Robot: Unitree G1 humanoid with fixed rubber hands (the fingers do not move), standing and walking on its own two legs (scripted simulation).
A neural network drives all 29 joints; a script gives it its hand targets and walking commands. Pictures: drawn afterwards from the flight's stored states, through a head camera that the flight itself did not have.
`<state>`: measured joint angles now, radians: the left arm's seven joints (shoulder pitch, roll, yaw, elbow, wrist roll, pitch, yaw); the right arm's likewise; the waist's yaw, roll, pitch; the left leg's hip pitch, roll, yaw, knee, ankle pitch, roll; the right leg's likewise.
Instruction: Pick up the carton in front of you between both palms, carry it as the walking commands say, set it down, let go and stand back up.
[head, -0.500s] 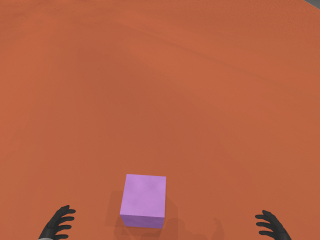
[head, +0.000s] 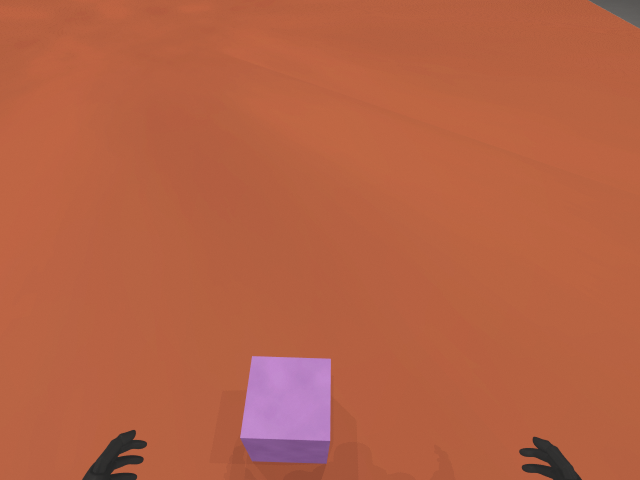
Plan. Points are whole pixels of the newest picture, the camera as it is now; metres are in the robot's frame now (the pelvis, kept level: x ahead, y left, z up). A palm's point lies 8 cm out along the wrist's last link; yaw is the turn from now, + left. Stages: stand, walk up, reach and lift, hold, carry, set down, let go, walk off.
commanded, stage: stand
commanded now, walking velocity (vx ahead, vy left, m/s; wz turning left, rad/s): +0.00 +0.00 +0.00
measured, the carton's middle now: (290, 411) +0.39 +0.09 -0.65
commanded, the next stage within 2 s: none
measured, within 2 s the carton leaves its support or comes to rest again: neither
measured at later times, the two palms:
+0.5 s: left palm out of the picture +0.07 +0.30 -0.10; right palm out of the picture +0.08 -0.30 -0.09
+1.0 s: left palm out of the picture +0.06 +0.31 -0.10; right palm out of the picture +0.06 -0.31 -0.09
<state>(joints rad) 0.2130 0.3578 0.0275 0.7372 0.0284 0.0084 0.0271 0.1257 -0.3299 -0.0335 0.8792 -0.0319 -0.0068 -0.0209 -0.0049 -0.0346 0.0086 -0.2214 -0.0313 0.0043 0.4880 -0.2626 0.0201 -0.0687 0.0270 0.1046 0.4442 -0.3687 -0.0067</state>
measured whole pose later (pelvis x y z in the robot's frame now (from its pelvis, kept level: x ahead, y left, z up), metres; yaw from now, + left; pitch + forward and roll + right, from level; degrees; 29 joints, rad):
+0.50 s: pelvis -0.02 +0.00 +0.01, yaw +0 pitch -2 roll +0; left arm 0.20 0.38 0.01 0.88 0.02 0.00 0.02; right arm 0.11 -0.36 -0.02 0.99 -0.02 -0.01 -0.01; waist 0.00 -0.02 0.02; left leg -0.19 -0.02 0.00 0.41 -0.19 0.02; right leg -0.04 0.03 0.10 0.38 -0.30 -0.01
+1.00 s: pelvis -0.03 +0.00 +0.01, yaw +0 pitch -2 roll +0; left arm 0.17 0.39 0.01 0.96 0.02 -0.01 0.01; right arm 0.10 -0.37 -0.02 1.05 -0.01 -0.02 -0.01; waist -0.01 -0.02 0.03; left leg -0.18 -0.02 0.00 0.38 -0.16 0.02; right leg -0.03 0.03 0.10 0.34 -0.27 0.00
